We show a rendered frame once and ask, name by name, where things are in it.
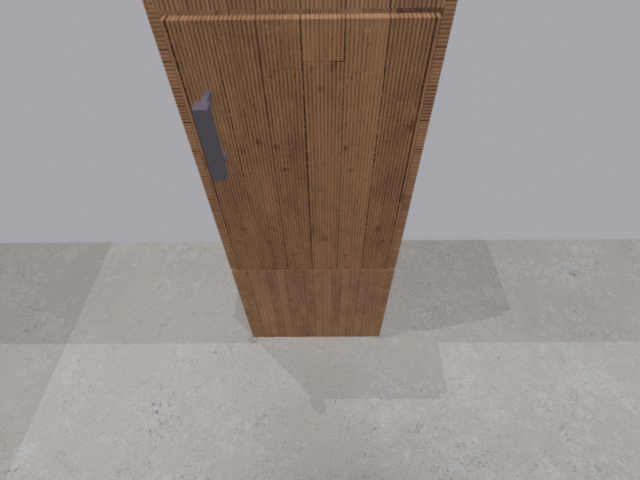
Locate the handle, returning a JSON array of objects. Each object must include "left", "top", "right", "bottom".
[{"left": 191, "top": 90, "right": 228, "bottom": 181}]

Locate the cupboard door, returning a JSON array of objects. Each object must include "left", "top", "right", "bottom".
[{"left": 159, "top": 12, "right": 442, "bottom": 270}]

